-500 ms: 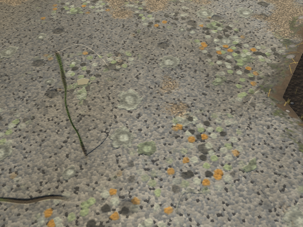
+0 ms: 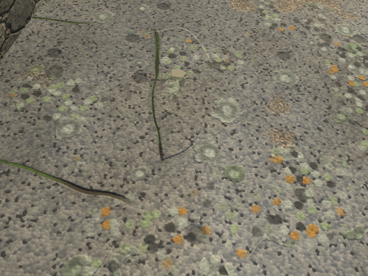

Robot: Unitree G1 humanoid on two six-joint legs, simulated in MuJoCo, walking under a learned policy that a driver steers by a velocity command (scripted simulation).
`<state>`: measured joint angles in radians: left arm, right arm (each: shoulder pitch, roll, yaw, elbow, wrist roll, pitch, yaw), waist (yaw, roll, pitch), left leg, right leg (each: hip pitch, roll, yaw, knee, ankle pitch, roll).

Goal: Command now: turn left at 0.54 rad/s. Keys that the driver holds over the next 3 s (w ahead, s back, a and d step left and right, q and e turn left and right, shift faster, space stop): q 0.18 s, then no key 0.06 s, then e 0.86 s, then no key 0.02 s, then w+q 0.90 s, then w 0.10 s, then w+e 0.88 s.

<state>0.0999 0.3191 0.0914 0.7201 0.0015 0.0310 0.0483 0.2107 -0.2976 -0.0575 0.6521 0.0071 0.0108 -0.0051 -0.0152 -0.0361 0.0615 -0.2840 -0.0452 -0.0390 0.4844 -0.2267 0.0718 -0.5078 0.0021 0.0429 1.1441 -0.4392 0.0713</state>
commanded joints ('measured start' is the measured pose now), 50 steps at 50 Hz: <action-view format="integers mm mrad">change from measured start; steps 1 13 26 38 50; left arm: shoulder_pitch -1 -3 15 49 166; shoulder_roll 70 73 136 150 197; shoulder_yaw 19 13 -7 28 45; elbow -56 -45 -40 -110 -143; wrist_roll -5 -12 -13 -25 -22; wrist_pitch -17 -53 -65 -6 13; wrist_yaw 0 -26 -37 -39 -52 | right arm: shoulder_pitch -16 -57 -57 -20 19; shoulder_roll -167 -166 -89 -122 -110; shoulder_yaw -46 -48 -22 -49 -51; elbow -78 -101 -37 -64 -17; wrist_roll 3 -9 -29 -28 -7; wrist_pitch -8 22 -6 -28 -6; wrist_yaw -20 -21 -33 -38 -19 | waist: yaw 12 -17 -7 16 26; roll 136 188 -116 143 -52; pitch -151 -145 -63 -105 -145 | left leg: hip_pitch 216 127 70 182 -98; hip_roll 234 211 4 451 199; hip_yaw -283 -417 -72 -361 155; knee -144 -113 18 -147 286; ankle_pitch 421 207 -7 469 8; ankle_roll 155 156 -80 244 -58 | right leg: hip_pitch -87 105 252 -69 483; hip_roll -3 7 -140 11 -98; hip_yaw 45 48 314 84 107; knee -41 -420 -798 43 -740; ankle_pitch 79 77 317 -190 573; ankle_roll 18 15 -184 -23 -140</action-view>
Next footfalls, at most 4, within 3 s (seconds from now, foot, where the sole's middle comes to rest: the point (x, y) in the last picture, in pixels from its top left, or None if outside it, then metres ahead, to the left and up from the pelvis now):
0.36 right None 0.08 -0.15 -0.78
1.00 right None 0.03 -0.19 -0.78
1.60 left None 0.22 0.03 -0.78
2.06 right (217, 241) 0.56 -0.16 -0.78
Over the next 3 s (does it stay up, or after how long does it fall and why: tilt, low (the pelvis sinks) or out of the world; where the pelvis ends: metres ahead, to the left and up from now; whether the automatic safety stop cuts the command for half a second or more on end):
stays up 0.86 -0.04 -0.02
